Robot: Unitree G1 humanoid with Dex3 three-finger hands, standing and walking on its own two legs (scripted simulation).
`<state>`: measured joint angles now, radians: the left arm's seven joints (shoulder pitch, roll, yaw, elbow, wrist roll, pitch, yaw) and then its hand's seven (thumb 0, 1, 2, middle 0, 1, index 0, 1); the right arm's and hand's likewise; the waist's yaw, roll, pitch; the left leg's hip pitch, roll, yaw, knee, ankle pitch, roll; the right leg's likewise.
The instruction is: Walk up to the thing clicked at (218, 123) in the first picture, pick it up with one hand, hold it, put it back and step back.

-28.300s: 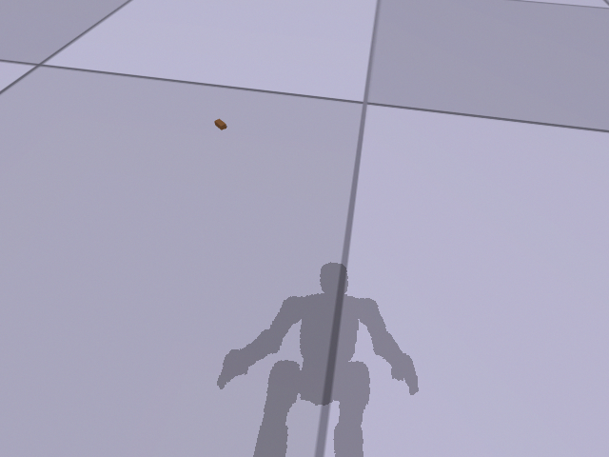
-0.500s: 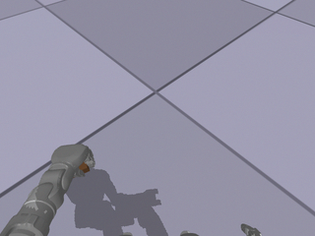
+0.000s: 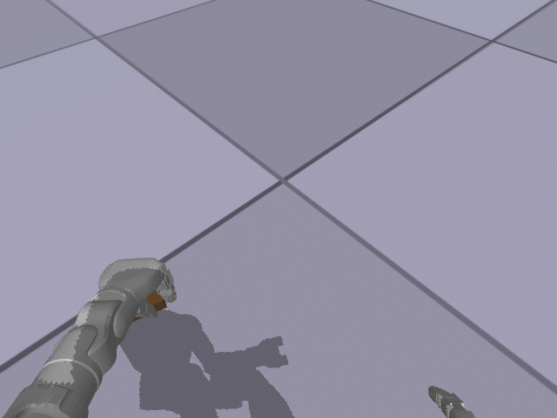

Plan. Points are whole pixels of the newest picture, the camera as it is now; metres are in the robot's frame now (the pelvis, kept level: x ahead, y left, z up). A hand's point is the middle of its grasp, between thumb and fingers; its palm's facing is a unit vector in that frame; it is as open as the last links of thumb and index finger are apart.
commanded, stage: hold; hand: left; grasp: from above
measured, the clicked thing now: (143, 303) +0.33 +0.24 -0.08
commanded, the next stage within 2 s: crouch in 1.36 s
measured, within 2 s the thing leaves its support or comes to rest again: neither
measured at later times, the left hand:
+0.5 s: hand (141, 304) +0.30 +0.22 -0.02, palm faces -0.44 -0.05 -0.89, open 4.7 cm
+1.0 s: hand (143, 304) +0.30 +0.21 -0.02, palm faces -0.45 -0.05 -0.89, open 4.7 cm
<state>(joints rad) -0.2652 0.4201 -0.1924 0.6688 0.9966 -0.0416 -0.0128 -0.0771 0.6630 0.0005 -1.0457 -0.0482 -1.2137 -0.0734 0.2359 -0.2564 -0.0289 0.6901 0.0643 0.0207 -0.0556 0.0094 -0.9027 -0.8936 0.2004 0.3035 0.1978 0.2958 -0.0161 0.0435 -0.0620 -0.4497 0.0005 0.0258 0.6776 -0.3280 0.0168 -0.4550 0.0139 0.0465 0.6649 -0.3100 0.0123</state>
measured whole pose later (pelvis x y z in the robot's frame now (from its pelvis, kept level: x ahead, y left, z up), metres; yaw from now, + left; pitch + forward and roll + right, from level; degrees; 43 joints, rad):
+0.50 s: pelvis +0.00 +0.00 +0.01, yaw +0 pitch +3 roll +0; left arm -0.24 0.42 -0.20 0.61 0.98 -0.04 -0.04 -0.08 0.66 0.01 -1.05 -0.04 -1.22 -0.07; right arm 0.21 -0.26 -0.02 0.68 0.07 0.04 -0.07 0.01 -0.91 -0.90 0.20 0.30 0.20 0.30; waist 0.00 0.05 -0.03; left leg -0.35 0.00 0.03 0.57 -0.28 0.01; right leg -0.36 0.01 0.05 0.58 -0.27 0.01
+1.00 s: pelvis +0.00 -0.01 +0.02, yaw +0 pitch +2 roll +0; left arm -0.23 0.41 -0.21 0.59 0.98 -0.04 -0.06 -0.08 0.66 0.00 -1.06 -0.03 -1.22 -0.06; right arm 0.19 -0.25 -0.02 0.67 0.08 0.06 -0.07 0.01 -0.91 -0.90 0.20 0.30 0.20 0.30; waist 0.00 0.05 -0.01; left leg -0.28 0.00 0.03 0.50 -0.25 0.01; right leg -0.30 0.01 0.05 0.51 -0.24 0.00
